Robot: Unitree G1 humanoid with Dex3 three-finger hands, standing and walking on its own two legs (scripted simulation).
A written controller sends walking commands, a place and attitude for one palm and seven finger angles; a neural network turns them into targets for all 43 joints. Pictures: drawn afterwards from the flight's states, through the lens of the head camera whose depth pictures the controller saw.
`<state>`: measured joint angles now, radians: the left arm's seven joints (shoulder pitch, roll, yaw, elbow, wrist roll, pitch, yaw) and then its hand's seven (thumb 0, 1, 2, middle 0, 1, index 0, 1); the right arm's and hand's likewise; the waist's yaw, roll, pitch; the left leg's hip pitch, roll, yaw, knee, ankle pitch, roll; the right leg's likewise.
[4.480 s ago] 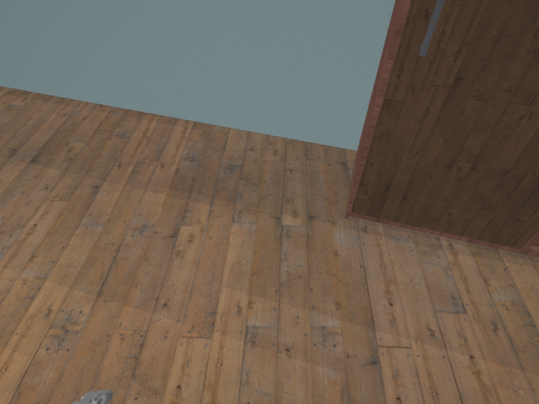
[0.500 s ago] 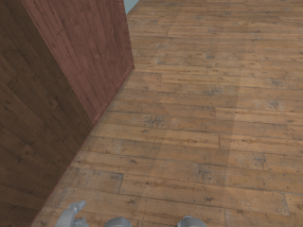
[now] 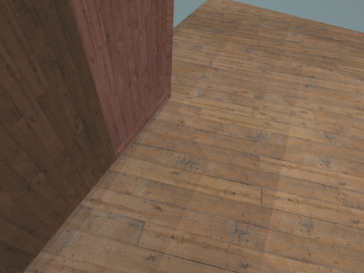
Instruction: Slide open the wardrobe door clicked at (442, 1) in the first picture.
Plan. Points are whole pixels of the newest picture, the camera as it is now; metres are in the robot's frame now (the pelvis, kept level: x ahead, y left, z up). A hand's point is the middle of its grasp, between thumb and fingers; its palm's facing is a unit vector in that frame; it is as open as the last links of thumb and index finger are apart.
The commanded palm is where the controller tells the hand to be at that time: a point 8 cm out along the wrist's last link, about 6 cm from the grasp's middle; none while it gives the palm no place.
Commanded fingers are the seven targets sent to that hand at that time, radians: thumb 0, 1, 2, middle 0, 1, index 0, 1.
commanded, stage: turn to face it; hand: left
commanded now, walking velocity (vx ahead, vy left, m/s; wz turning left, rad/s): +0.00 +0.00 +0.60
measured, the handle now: out of the picture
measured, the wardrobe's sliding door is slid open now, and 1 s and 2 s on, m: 0.00 0.00 0.00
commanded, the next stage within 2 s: take the last steps up to it in 1.66 s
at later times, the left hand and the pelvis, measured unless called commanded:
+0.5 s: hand out of the picture -0.02 +0.15 -0.15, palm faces +0.31 -0.91 -0.27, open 7.4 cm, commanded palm none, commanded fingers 0.00 0.90 0.90 -0.20 -0.30 -0.20 -0.30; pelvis -0.05 -0.06 +0.00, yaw +19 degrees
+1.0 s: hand out of the picture -0.14 +0.23 -0.17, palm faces +0.60 -0.76 -0.25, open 7.4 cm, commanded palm none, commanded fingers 0.00 0.90 0.90 -0.20 -0.30 -0.20 -0.30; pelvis -0.08 +0.00 +0.00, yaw +36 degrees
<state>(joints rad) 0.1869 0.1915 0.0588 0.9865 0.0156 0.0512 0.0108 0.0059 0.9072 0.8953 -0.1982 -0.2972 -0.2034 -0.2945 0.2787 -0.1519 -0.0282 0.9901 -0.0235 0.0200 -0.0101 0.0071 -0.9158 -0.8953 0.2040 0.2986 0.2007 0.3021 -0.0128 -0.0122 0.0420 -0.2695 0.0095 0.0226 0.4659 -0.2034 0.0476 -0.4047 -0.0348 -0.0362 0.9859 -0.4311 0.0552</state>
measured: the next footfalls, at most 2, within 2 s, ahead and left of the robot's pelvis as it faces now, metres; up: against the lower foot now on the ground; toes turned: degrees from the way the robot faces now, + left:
right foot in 0.26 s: +0.01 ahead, -0.16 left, +0.00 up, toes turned +8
left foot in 0.70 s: -0.09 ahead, +0.09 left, +0.00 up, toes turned +34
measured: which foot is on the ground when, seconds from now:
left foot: down 0.00-0.26, up 0.28-0.68, down 0.70-1.00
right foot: up 0.00-0.24, down 0.26-0.72, up 0.74-1.00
